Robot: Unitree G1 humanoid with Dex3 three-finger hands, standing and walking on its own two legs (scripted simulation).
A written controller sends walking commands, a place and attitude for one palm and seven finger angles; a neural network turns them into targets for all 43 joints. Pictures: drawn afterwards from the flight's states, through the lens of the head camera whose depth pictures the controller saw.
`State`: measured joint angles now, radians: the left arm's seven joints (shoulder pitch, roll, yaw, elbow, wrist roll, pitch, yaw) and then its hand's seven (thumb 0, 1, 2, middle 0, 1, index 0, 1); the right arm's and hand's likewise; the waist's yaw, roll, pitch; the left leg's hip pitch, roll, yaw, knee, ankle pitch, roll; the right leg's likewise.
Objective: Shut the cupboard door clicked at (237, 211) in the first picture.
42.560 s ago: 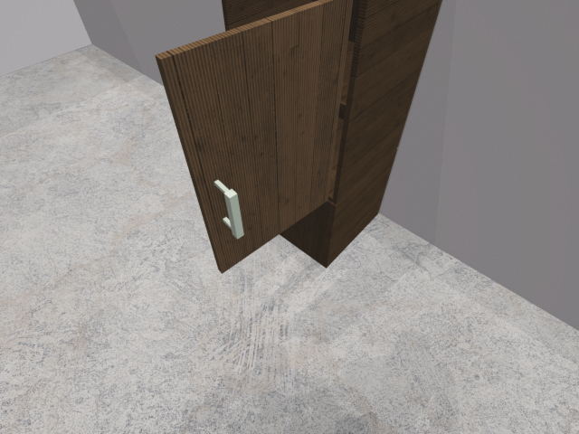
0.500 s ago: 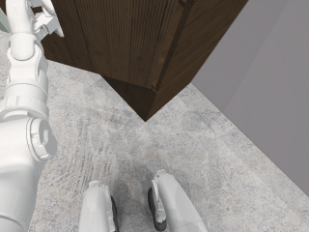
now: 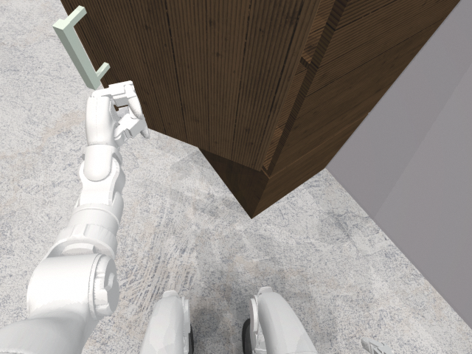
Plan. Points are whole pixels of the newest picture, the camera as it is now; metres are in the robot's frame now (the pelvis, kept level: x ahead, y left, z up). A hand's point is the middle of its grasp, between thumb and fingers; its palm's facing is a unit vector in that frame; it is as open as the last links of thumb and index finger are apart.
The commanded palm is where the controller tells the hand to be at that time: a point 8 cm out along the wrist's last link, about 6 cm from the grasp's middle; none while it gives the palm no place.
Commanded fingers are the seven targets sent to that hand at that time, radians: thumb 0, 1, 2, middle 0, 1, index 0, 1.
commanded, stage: pull the fist back off the door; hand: left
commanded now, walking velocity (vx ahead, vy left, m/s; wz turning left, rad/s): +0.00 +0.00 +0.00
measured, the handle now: (86, 50) +0.65 +0.23 +0.04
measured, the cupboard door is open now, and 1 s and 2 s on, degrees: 33 33 33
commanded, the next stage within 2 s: draw the hand back to the body in 0.04 s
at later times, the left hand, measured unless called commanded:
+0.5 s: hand (93, 137) +0.41 +0.17 +0.11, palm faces +0.06 -1.00 -0.04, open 3.1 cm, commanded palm +0.37 +0.22 +0.12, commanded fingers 0.00 0.90 0.90 -1.30 -1.50 -1.30 -1.50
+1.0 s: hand out of the picture +0.30 +0.24 +0.21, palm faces +0.27 -0.92 -0.28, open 3.6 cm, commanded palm +0.25 +0.28 +0.23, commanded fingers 0.00 0.90 0.90 -0.67 -0.81 -0.67 -0.81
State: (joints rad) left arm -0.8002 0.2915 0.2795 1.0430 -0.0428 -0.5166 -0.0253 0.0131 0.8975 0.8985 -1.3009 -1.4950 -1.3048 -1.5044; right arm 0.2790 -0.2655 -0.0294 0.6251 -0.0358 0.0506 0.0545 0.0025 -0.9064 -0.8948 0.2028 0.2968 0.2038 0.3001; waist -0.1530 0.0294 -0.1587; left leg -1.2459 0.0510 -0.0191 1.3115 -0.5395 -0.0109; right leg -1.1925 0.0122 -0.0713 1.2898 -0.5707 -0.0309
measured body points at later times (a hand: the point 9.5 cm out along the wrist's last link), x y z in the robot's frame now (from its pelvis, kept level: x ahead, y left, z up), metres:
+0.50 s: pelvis +0.01 +0.01 +0.05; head +0.09 +0.01 +0.50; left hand +0.40 +0.22 +0.11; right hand +0.06 -0.24 -0.07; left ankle +0.03 +0.13 -0.61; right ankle +0.01 -0.10 -0.61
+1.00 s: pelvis +0.04 +0.02 +0.12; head +0.03 +0.01 +0.57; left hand +0.28 +0.29 +0.23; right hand +0.24 -0.19 +0.05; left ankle +0.03 +0.13 -0.61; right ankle +0.01 -0.10 -0.61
